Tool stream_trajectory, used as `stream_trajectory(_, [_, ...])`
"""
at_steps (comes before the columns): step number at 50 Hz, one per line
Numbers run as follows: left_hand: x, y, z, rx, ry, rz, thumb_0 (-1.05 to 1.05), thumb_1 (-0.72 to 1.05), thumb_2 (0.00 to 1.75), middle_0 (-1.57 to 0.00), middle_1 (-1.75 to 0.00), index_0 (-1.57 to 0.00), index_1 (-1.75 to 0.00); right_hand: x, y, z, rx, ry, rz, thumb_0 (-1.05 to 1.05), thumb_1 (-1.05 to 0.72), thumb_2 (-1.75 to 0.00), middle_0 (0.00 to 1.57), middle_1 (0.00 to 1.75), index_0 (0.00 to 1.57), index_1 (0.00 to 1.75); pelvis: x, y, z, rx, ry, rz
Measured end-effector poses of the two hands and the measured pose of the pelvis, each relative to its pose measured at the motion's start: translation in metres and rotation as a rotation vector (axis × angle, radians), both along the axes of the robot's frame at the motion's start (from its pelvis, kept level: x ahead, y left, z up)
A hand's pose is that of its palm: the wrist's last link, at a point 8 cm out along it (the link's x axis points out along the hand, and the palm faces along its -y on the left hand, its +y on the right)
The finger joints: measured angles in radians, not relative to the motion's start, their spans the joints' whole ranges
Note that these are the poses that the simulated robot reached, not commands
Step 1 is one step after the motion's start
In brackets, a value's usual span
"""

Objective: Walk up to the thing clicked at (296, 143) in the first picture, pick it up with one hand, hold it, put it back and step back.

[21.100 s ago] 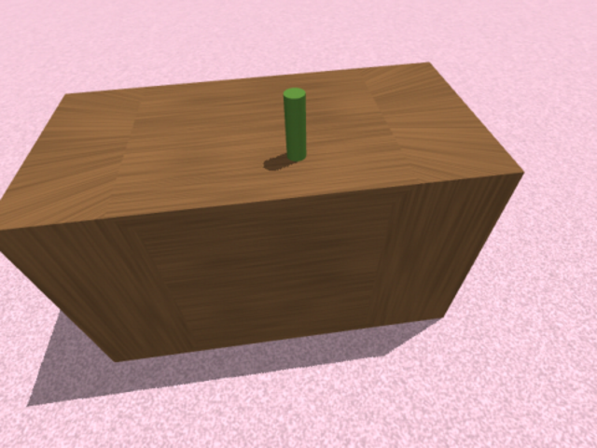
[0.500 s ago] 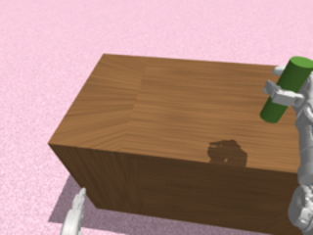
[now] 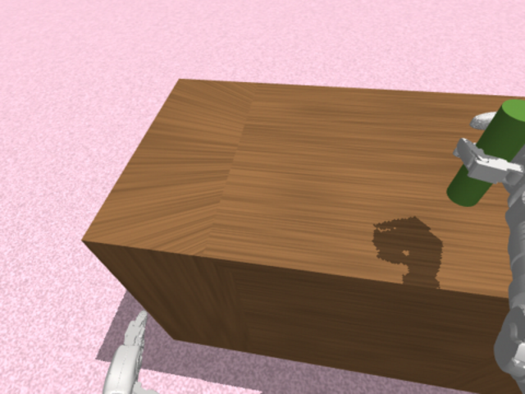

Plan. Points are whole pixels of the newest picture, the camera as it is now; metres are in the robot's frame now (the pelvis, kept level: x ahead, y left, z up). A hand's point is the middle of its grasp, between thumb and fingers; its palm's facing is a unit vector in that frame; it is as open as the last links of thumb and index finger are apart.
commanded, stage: crouch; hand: right
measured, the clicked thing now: (488, 158) +0.46 -0.25 +0.13
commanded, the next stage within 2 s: lower in 0.20 s
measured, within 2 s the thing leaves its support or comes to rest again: rests again in 1.14 s
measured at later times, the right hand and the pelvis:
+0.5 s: hand (473, 163) +0.48 -0.24 +0.10, palm faces +0.23 +0.97 +0.01, open 6.2 cm; pelvis +0.00 +0.00 -0.01, yaw +0 degrees
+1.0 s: hand (461, 175) +0.50 -0.25 +0.06, palm faces +0.24 +0.97 +0.02, open 6.2 cm; pelvis -0.01 -0.01 -0.04, yaw +0 degrees
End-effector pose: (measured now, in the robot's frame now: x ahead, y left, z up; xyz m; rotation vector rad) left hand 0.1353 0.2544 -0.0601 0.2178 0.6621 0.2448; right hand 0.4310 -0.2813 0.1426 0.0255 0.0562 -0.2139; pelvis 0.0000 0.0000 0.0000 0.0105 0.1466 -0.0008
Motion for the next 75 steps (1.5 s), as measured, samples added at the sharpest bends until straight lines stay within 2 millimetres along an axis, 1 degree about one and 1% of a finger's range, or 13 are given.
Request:
stream_trajectory(6, [0.001,-0.005,-0.004,-0.011,0.021,-0.005,-0.01,-0.57,0.08,-0.06,-0.03,-0.05,-0.05,0.002,-0.007,-0.013,-0.021,0.013,-0.019,-0.04,-0.08,-1.06,0.91,1.05,0.97,1.03,0.001,-0.002,-0.003,0.002,0.014,0.000])
stream_trajectory(10, [0.004,-0.009,-0.001,-0.010,0.010,-0.016,-0.01,-0.57,0.08,-0.06,-0.03,-0.05,-0.05,0.005,-0.007,-0.015,-0.018,-0.004,-0.007,-0.04,-0.08,-1.06,0.91,1.05,0.97,1.03,0.001,-0.002,-0.004,0.003,0.023,-0.001])
stream_trajectory(19, [-0.005,-0.003,-0.006,0.004,0.040,0.000,-0.01,-0.58,0.08,-0.06,-0.03,-0.04,-0.06,0.015,-0.008,-0.020,-0.010,0.004,-0.016,-0.04,-0.08,-1.06,0.91,1.05,0.97,1.03,-0.001,-0.003,-0.008,0.007,0.045,-0.002])
stream_trajectory(23, [-0.004,0.002,0.001,0.031,0.017,0.003,-0.01,-0.58,0.08,-0.06,-0.03,-0.04,-0.06,0.018,-0.009,-0.032,-0.006,0.021,-0.024,-0.04,-0.08,-1.06,0.91,1.05,0.97,1.03,-0.004,-0.004,-0.011,0.005,0.058,0.002])
stream_trajectory(27, [-0.006,0.007,0.007,0.062,0.009,-0.001,-0.01,-0.58,0.09,-0.06,-0.03,-0.04,-0.06,0.020,-0.007,-0.048,0.003,0.035,-0.014,-0.04,-0.08,-1.06,0.91,1.05,0.97,1.03,-0.005,-0.004,-0.014,0.006,0.077,0.004])
stream_trajectory(34, [-0.013,0.002,-0.004,0.060,0.043,-0.006,-0.01,-0.58,0.09,-0.05,-0.03,-0.04,-0.06,0.021,-0.009,-0.068,0.004,0.023,-0.025,-0.04,-0.08,-1.06,0.91,1.05,0.97,1.03,-0.008,-0.003,-0.023,0.011,0.113,0.003])
stream_trajectory(37, [-0.014,0.000,-0.008,0.058,0.045,-0.006,-0.01,-0.58,0.09,-0.06,-0.03,-0.04,-0.06,0.023,-0.010,-0.071,-0.008,0.016,-0.031,-0.04,-0.08,-1.06,0.91,1.05,0.97,1.03,-0.010,-0.004,-0.026,0.014,0.124,0.001])
stream_trajectory(45, [-0.009,-0.004,-0.004,0.070,0.005,-0.027,-0.01,-0.58,0.09,-0.06,-0.03,-0.04,-0.06,0.029,-0.011,-0.076,-0.005,0.010,-0.021,-0.04,-0.08,-1.06,0.91,1.05,0.97,1.03,-0.012,-0.005,-0.033,0.018,0.150,-0.003])
stream_trajectory(57, [-0.012,0.000,-0.005,0.102,0.008,-0.028,-0.01,-0.58,0.09,-0.06,-0.03,-0.04,-0.06,0.038,-0.013,-0.096,-0.011,0.012,-0.024,-0.04,-0.09,-1.05,0.90,1.05,0.96,1.04,-0.011,-0.006,-0.044,0.022,0.189,-0.003])
stream_trajectory(62, [-0.014,0.005,-0.007,0.112,0.017,-0.014,-0.01,-0.58,0.09,-0.06,-0.03,-0.04,-0.06,0.039,-0.012,-0.101,0.004,0.017,-0.030,-0.04,-0.08,-1.05,0.91,1.05,0.97,1.04,-0.010,-0.006,-0.047,0.024,0.198,-0.002])
stream_trajectory(65, [-0.012,0.006,-0.008,0.113,0.014,-0.012,-0.01,-0.58,0.09,-0.06,-0.03,-0.04,-0.06,0.040,-0.012,-0.102,0.002,0.011,-0.034,-0.04,-0.08,-1.05,0.91,1.05,0.97,1.04,-0.010,-0.005,-0.048,0.024,0.199,-0.002])
stream_trajectory(70, [-0.006,0.002,-0.006,0.105,-0.013,-0.031,-0.01,-0.58,0.09,-0.06,-0.03,-0.04,-0.06,0.040,-0.011,-0.104,-0.006,0.006,-0.031,-0.04,-0.08,-1.05,0.91,1.05,0.97,1.04,-0.011,-0.003,-0.050,0.025,0.204,-0.005])
stream_trajectory(75, [-0.010,0.001,-0.010,0.099,0.001,-0.034,-0.01,-0.58,0.09,-0.06,-0.03,-0.04,-0.06,0.039,-0.015,-0.104,-0.005,0.001,-0.036,-0.04,-0.08,-1.06,0.91,1.05,0.97,1.04,-0.012,-0.002,-0.053,0.026,0.211,-0.009])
